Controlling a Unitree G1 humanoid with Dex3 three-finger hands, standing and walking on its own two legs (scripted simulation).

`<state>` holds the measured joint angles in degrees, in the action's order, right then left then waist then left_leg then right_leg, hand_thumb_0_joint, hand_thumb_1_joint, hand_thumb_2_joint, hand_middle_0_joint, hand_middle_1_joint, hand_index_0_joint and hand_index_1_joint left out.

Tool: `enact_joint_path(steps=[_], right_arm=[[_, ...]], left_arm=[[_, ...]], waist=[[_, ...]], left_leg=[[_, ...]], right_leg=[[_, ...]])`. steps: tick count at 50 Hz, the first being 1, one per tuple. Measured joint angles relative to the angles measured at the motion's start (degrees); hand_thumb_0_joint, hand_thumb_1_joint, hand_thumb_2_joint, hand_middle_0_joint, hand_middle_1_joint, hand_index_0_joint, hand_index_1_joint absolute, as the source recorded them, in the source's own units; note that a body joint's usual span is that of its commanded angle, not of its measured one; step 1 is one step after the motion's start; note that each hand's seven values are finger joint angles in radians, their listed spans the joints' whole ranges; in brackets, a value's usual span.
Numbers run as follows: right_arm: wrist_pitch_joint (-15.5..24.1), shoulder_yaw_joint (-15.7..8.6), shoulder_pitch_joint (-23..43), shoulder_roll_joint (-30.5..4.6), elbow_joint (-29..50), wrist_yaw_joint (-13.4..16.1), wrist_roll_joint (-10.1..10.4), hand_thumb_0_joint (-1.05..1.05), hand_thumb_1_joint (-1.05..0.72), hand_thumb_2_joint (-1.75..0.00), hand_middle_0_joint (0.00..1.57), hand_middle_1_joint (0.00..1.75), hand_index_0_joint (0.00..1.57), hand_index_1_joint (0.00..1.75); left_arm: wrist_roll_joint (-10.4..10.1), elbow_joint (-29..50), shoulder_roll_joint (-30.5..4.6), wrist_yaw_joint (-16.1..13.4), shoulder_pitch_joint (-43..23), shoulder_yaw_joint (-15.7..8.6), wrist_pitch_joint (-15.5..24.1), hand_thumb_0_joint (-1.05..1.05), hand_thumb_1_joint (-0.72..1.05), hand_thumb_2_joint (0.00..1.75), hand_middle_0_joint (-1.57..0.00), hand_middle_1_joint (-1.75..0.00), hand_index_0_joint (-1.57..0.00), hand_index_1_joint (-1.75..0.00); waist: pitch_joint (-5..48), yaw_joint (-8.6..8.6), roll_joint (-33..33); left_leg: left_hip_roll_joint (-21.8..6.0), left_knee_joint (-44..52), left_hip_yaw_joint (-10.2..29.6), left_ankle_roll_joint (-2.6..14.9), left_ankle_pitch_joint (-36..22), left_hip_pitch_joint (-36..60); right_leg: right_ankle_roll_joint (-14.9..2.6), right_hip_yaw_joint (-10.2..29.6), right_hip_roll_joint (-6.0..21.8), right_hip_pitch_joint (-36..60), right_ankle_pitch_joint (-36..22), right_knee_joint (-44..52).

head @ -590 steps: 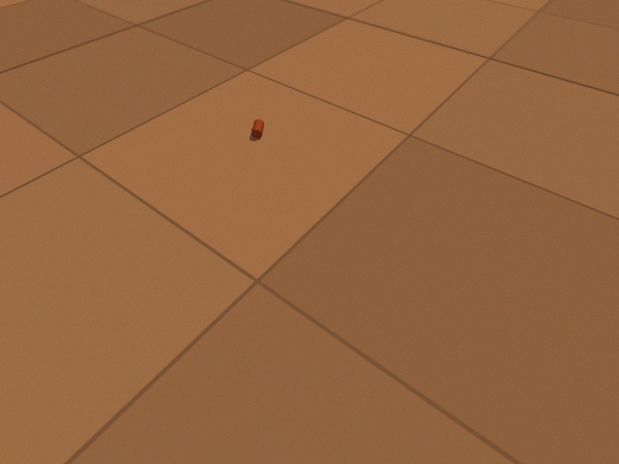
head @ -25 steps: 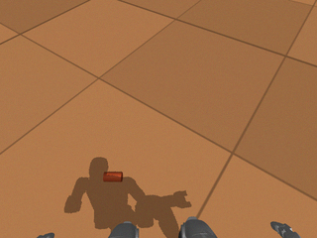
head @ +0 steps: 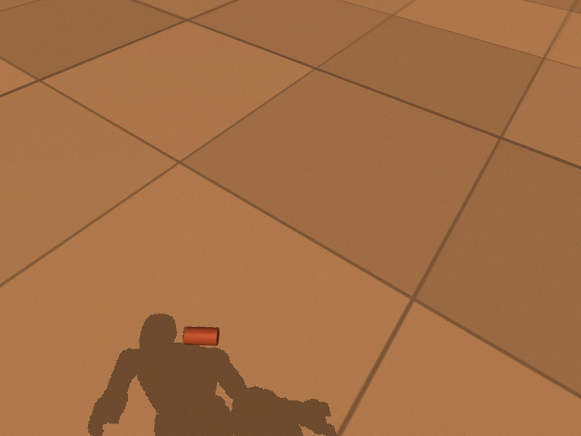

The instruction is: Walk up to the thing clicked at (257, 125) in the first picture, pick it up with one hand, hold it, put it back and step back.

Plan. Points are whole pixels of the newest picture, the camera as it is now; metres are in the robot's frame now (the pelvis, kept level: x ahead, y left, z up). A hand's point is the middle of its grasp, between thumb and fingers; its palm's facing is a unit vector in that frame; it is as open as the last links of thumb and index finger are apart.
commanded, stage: walk up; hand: left
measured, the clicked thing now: (202, 336) +0.56 +0.26 -0.73
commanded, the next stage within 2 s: none
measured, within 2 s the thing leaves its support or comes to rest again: neither
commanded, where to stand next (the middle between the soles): +0.15 +0.01 m, yaw -1 degrees
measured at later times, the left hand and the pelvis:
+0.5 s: hand out of the picture +0.09 +0.33 -0.16, palm faces -0.06 -0.93 -0.37, open 7.4 cm; pelvis +0.01 +0.05 +0.00, yaw -4 degrees
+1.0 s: hand out of the picture +0.07 +0.24 -0.16, palm faces -0.11 -0.90 -0.43, open 7.4 cm; pelvis -0.05 -0.03 -0.03, yaw -7 degrees
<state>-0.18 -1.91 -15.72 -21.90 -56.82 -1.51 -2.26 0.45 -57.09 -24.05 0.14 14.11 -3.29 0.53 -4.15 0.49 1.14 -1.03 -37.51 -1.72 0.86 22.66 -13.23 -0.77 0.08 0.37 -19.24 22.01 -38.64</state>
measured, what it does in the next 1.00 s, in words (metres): steps on the spot: left foot, then right foot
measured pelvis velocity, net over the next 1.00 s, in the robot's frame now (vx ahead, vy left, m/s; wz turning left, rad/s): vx -0.05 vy -0.03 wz -0.12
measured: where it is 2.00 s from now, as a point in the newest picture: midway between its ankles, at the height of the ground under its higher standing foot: outside the picture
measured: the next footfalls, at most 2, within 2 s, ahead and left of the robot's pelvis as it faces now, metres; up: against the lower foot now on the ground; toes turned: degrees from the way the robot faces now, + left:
left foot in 0.28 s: +0.11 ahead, +0.16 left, +0.00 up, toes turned +1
right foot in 0.56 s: +0.05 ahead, -0.10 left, +0.00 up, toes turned -4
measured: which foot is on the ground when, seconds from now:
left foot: down 0.00-0.04, up 0.06-0.26, down 0.28-0.96, up 0.98-1.00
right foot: down 0.00-0.30, up 0.32-0.54, down 0.56-0.72, up 0.74-0.92, down 0.94-1.00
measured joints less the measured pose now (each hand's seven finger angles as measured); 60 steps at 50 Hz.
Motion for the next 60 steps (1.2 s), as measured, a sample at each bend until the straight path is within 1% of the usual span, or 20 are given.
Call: enact_joint_path(steps=[1,3,8,11,15,18,21,24,27,30,34,37,40,43,46,48,49,51,56,60], right_arm=[[-0.1,-0.1,0.6,-0.6,0.3,0.0,0.2,0.01,-0.9,-0.9,0.21,0.3,0.21,0.3],[-0.3,-0.4,1.5,-1.6,1.0,0.3,0.7,0.01,-0.9,-0.9,0.21,0.3,0.2,0.3],[0.2,-0.5,3.1,-1.7,2.0,0.5,1.0,0.01,-0.9,-0.9,0.21,0.3,0.2,0.3],[1.0,-0.8,4.3,-2.2,2.6,0.3,1.3,0.01,-0.9,-0.9,0.21,0.3,0.2,0.3],[2.1,-1.2,5.9,-1.9,2.2,0.7,1.5,0.0,-0.91,-0.9,0.21,0.3,0.2,0.3],[2.3,-0.3,6.5,0.2,1.6,1.0,1.0,0.0,-0.91,-0.9,0.21,0.3,0.2,0.3],[1.9,0.6,6.9,1.9,0.9,0.8,0.7,0.0,-0.9,-0.9,0.21,0.3,0.2,0.3],[2.2,1.0,7.2,2.6,0.8,0.7,0.6,0.0,-0.9,-0.9,0.21,0.3,0.2,0.3],[2.1,0.9,7.5,2.0,0.8,0.6,0.6,0.01,-0.9,-0.9,0.21,0.3,0.21,0.3],[1.5,0.7,7.9,0.6,0.1,1.0,1.3,0.01,-0.9,-0.9,0.21,0.3,0.21,0.3],[1.2,0.9,7.2,0.6,-1.7,1.4,2.2,0.01,-0.9,-0.9,0.21,0.3,0.2,0.3],[1.5,0.7,7.6,0.4,-1.3,2.7,2.9,0.01,-0.9,-0.9,0.21,0.3,0.2,0.3],[1.6,0.1,8.6,0.3,0.2,4.0,2.4,0.01,-0.9,-0.9,0.21,0.3,0.21,0.3],[1.3,-0.3,9.0,-0.3,1.8,4.8,1.6,0.0,-0.9,-0.9,0.21,0.3,0.21,0.3],[0.2,-0.6,9.5,-2.1,2.6,4.4,0.9,0.01,-0.9,-0.9,0.21,0.3,0.21,0.3],[-1.3,-1.0,10.5,-3.5,3.0,3.6,0.6,0.01,-0.9,-0.9,0.21,0.3,0.21,0.3],[-2.3,-1.3,11.0,-4.1,3.2,3.3,0.3,0.01,-0.9,-0.9,0.21,0.3,0.21,0.3],[-3.9,-2.0,10.5,-4.6,4.2,2.7,-0.1,0.01,-0.9,-0.9,0.21,0.3,0.2,0.3],[-5.4,-3.2,7.3,-5.8,5.2,-0.3,-0.9,0.01,-0.91,-0.9,0.2,0.3,0.2,0.3],[-5.7,-4.2,3.1,-5.9,4.3,-2.1,-1.1,0.01,-0.91,-0.9,0.2,0.3,0.2,0.3]], left_arm=[[0.1,-0.4,0.6,-0.1,-0.2,0.1,0.4,0.0,0.9,0.89,-0.2,-0.3,-0.2,-0.3],[0.6,-0.4,2.1,-0.2,-0.5,0.5,1.5,0.0,0.9,0.89,-0.2,-0.3,-0.2,-0.3],[0.6,1.4,2.8,0.3,0.2,1.3,2.8,0.0,0.9,0.89,-0.2,-0.3,-0.21,-0.3],[0.6,2.1,2.8,0.2,0.5,2.0,2.9,0.0,0.9,0.89,-0.2,-0.3,-0.21,-0.3],[0.0,1.6,1.7,0.1,-0.4,2.3,0.8,0.0,0.89,0.89,-0.21,-0.3,-0.21,-0.3],[-0.8,0.6,0.9,-0.4,-1.6,2.1,-1.1,0.0,0.9,0.89,-0.2,-0.3,-0.21,-0.3],[-0.9,-0.2,0.0,-0.2,-2.2,1.7,-1.2,0.0,0.9,0.89,-0.2,-0.3,-0.21,-0.3],[-0.8,-1.0,-0.7,0.2,-2.2,1.1,-1.0,0.0,0.9,0.89,-0.2,-0.3,-0.2,-0.3],[-0.4,-1.8,-0.7,0.4,-2.2,0.8,-0.9,0.0,0.9,0.89,-0.2,-0.3,-0.2,-0.3],[0.3,-3.0,0.5,0.2,-2.6,0.7,-0.6,0.0,0.9,0.89,-0.2,-0.3,-0.2,-0.3],[0.6,-3.1,1.3,0.8,-2.7,1.3,-1.3,0.0,0.9,0.89,-0.2,-0.3,-0.2,-0.3],[0.5,-0.3,1.1,1.3,-5.2,0.7,-3.2,0.0,0.9,0.89,-0.2,-0.3,-0.2,-0.3],[0.4,3.1,0.0,1.4,-7.8,-0.3,-4.5,0.0,0.9,0.89,-0.2,-0.3,-0.2,-0.3],[0.0,5.5,-1.0,1.6,-9.1,-1.3,-5.3,0.0,0.9,0.89,-0.2,-0.3,-0.2,-0.3],[-0.6,6.0,-0.9,1.6,-8.7,-1.5,-4.3,0.0,0.9,0.89,-0.2,-0.3,-0.2,-0.3],[-0.5,5.0,0.0,0.9,-7.3,-1.6,-2.1,0.0,0.9,0.89,-0.2,-0.3,-0.2,-0.3],[0.1,4.3,1.1,0.3,-6.4,-1.3,-1.3,0.0,0.9,0.89,-0.2,-0.3,-0.2,-0.3],[1.0,3.1,3.0,-0.8,-4.3,-0.1,-0.3,0.0,0.9,0.89,-0.2,-0.3,-0.2,-0.3],[1.5,1.3,5.5,-3.0,0.3,0.2,1.6,0.0,0.89,0.89,-0.21,-0.3,-0.21,-0.3],[1.6,1.9,3.6,-3.6,3.7,-1.4,3.2,0.0,0.89,0.89,-0.21,-0.3,-0.21,-0.3]], waist=[[-0.7,-0.14,-1.0],[-2.0,0.24,-3.6],[-1.9,-1.25,-2.1],[-1.8,-1.86,-2.2],[-1.5,-2.05,-0.9],[-0.7,-1.81,1.0],[-0.2,-1.21,1.2],[0.0,-1.08,1.4],[-0.3,-0.95,0.7],[-1.5,-0.75,-1.7],[-0.6,-0.78,-1.1],[-2.9,-1.02,-0.6],[-6.2,-1.0,-0.2],[-7.3,-0.66,0.3],[-6.4,-0.76,-0.1],[-5.6,-0.88,-1.6],[-5.7,-0.53,-2.9],[-4.8,-0.07,-4.4],[-2.7,-0.07,-7.7],[-1.2,-0.54,-8.9]], left_leg=[[-0.9,-1.3,0.0,-0.1,0.8,-0.3],[-2.4,-5.1,1.7,0.84,1.7,-1.3],[0.1,-13.6,1.7,2.05,9.6,-6.8],[-0.7,-9.6,1.8,1.85,5.6,-8.1],[-0.1,-0.3,0.6,0.08,-8.5,-5.7],[0.6,-1.0,-1.1,0.34,-7.2,-5.6],[-0.3,0.5,-1.3,0.82,-7.4,-5.0],[-1.0,1.8,-2.1,0.55,-8.0,-5.0],[-1.6,1.4,-2.7,0.35,-7.8,-5.6],[-3.0,-0.1,-2.2,-0.25,-7.0,-5.8],[-1.8,3.5,-2.8,-0.76,-8.5,-4.0],[-1.9,3.5,-2.7,-0.52,-9.6,-5.0],[-3.1,2.7,-2.2,-0.71,-10.6,-6.4],[-4.6,1.5,-1.6,-1.31,-11.5,-8.7],[-6.3,-1.7,-1.1,-2.09,-10.8,-11.6],[-7.6,-7.8,0.4,-0.48,-5.7,-14.5],[-6.6,-11.8,3.4,0.1,-1.0,-15.7],[-2.6,-19.0,7.6,0.39,2.8,-17.9],[2.3,-30.0,10.8,-0.36,-1.1,-20.9],[2.5,-31.7,11.6,-1.55,-4.8,-19.7]], right_leg=[[0.17,-0.3,-0.9,1.4,-4.2,2.7],[0.45,-1.7,-2.5,2.9,-6.7,4.3],[0.11,-0.2,-0.2,3.9,-6.1,4.5],[1.29,0.4,0.8,4.7,-6.2,5.1],[2.36,2.2,2.4,3.0,-3.1,-0.4],[0.23,5.6,1.3,0.5,2.7,-6.2],[-0.47,4.8,-0.3,-0.6,5.6,-9.9],[-0.74,3.5,-0.1,-0.1,5.4,-8.2],[-0.65,1.5,0.6,2.7,3.9,-1.6],[1.17,0.4,-0.3,5.6,-4.8,4.6],[2.05,0.9,0.8,5.7,-4.2,4.6],[1.12,0.8,0.7,1.8,-5.3,-1.1],[0.17,1.8,-1.0,-4.1,4.3,-14.7],[-0.53,2.8,-1.2,-7.2,7.2,-21.8],[-0.98,2.1,0.9,-3.8,3.2,-13.3],[1.03,1.8,0.2,-1.1,2.0,-7.6],[1.31,1.4,-0.7,-1.4,2.3,-9.0],[1.09,1.1,-0.9,-1.6,1.9,-9.4],[1.19,1.0,0.0,0.2,-2.1,-3.0],[1.35,0.2,1.6,2.2,-3.4,0.6]])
